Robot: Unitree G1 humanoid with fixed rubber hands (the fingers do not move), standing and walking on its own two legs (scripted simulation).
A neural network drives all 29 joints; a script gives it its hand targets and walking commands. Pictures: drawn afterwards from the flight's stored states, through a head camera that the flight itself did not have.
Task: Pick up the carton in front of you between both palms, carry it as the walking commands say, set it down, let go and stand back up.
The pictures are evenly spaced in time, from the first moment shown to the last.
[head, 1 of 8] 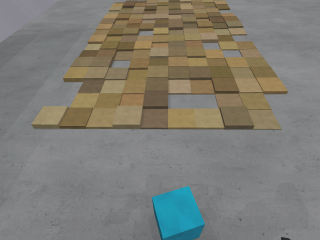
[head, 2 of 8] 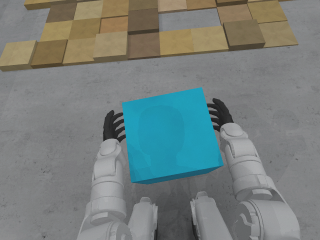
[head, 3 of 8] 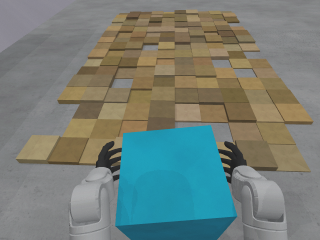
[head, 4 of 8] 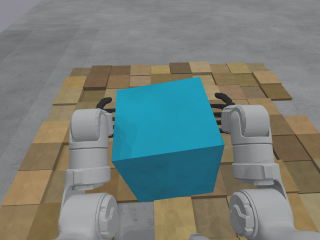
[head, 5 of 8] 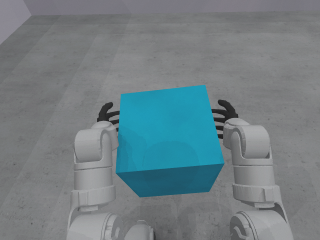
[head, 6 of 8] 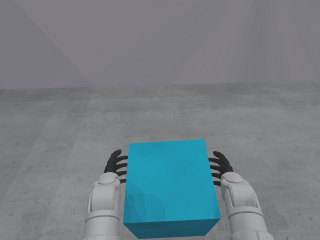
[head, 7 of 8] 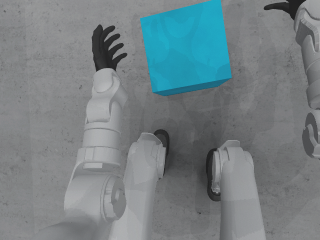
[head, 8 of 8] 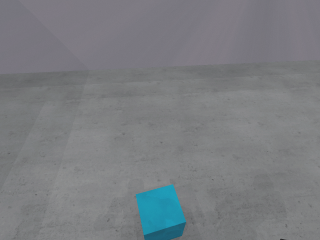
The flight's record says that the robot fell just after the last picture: no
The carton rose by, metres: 0.77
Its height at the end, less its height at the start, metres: +0.00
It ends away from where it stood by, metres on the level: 6.15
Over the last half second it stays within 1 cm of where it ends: yes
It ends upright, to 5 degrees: yes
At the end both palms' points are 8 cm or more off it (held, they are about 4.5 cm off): yes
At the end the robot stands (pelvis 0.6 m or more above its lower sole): yes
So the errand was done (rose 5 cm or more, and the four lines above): yes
